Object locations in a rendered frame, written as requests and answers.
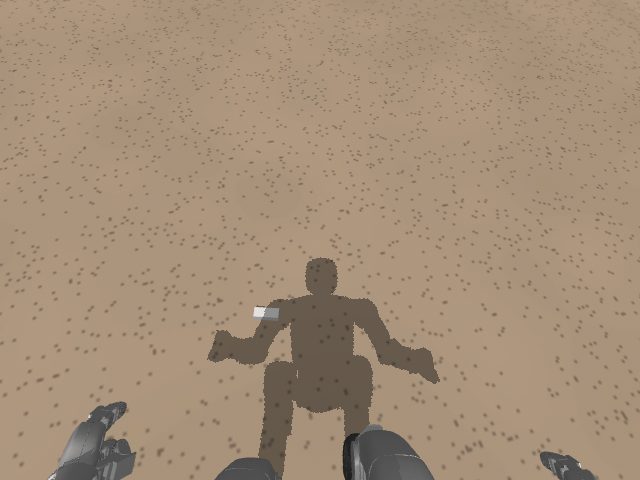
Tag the small box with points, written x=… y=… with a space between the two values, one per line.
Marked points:
x=262 y=313

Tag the right robot foot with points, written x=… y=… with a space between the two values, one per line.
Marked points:
x=347 y=467

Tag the right robot hand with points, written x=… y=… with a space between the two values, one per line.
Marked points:
x=565 y=467

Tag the left robot arm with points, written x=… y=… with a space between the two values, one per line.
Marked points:
x=75 y=471

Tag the left robot hand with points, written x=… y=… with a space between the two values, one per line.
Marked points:
x=113 y=459

